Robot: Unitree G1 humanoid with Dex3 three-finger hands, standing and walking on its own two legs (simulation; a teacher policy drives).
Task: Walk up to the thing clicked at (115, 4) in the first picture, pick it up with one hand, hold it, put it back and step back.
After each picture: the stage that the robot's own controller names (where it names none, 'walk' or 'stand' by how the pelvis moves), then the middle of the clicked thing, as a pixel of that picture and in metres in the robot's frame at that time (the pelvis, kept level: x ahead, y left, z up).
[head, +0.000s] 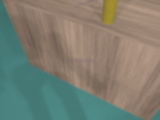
stand; (110, 0) +0.80 -0.10 +0.07
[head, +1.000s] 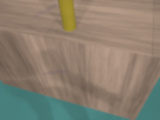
walk; (66, 6) +0.70 +0.13 +0.10
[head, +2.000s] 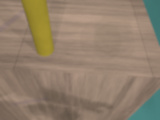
stand; (39, 25) +0.48 +0.19 +0.11
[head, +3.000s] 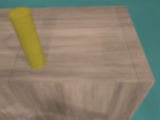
stand; (30, 42) +0.48 +0.23 +0.08
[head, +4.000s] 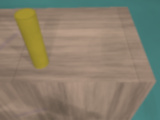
stand; (34, 42) +0.49 +0.22 +0.07
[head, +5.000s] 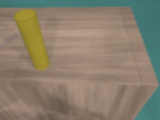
stand; (34, 43) +0.48 +0.22 +0.07
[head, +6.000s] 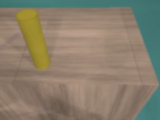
stand; (36, 43) +0.48 +0.21 +0.07
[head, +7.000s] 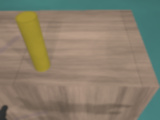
rise first; (35, 45) +0.47 +0.22 +0.08
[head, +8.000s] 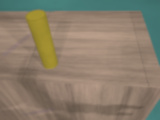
go down; (44, 42) +0.49 +0.22 +0.08
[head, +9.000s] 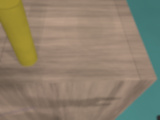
go down; (19, 36) +0.46 +0.20 +0.10
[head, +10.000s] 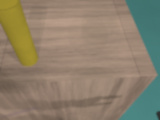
approach; (19, 36) +0.47 +0.21 +0.10
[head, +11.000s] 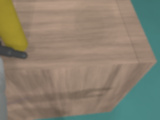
close in; (4, 18) +0.48 +0.22 +0.14
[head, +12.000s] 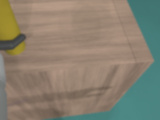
lift; (2, 19) +0.48 +0.22 +0.14
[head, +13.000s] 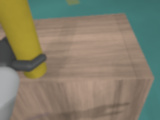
lift; (23, 36) +0.33 +0.17 +0.27
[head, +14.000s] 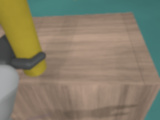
hold; (22, 34) +0.33 +0.18 +0.26
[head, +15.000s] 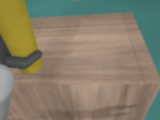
hold; (17, 31) +0.32 +0.18 +0.28
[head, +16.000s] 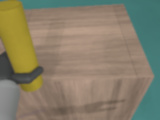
hold; (21, 51) +0.34 +0.19 +0.19
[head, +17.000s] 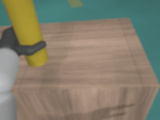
crouch; (26, 25) +0.39 +0.18 +0.27
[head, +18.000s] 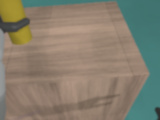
lower; (8, 2) +0.49 +0.20 +0.25
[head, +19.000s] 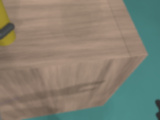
lower; out of the picture +0.51 +0.23 +0.15
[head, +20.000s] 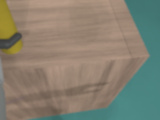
lower; out of the picture +0.49 +0.22 +0.14
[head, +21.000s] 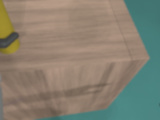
lower; out of the picture +0.49 +0.23 +0.14
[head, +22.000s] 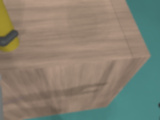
lower; out of the picture +0.49 +0.23 +0.14
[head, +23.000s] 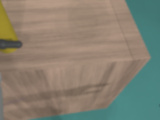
open; out of the picture +0.49 +0.23 +0.14
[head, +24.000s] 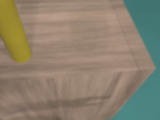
sink last; (11, 30) +0.47 +0.22 +0.12
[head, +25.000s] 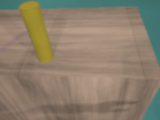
stand; (38, 35) +0.51 +0.23 +0.12
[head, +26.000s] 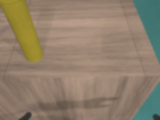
stand; (25, 32) +0.48 +0.23 +0.13
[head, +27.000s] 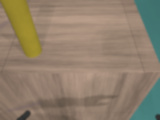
stand; (23, 26) +0.49 +0.23 +0.14
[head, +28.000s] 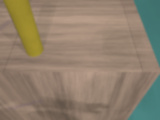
stand; (26, 26) +0.50 +0.23 +0.13
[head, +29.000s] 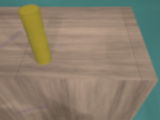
stand; (37, 38) +0.51 +0.22 +0.08
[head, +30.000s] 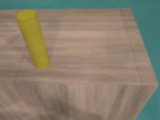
stand; (35, 42) +0.49 +0.22 +0.07
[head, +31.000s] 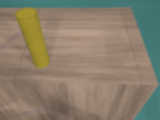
stand; (35, 41) +0.49 +0.22 +0.07
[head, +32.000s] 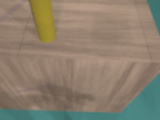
walk; (42, 12) +0.54 +0.18 +0.10
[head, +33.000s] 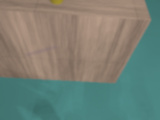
walk; out of the picture +0.81 +0.18 +0.08
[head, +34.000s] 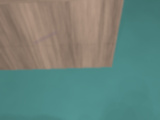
stand; out of the picture +1.11 +0.30 +0.09
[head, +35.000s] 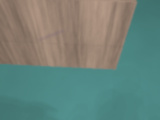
stand; out of the picture +1.09 +0.19 +0.08
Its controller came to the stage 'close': yes
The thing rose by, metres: 0.25
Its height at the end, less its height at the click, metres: +0.00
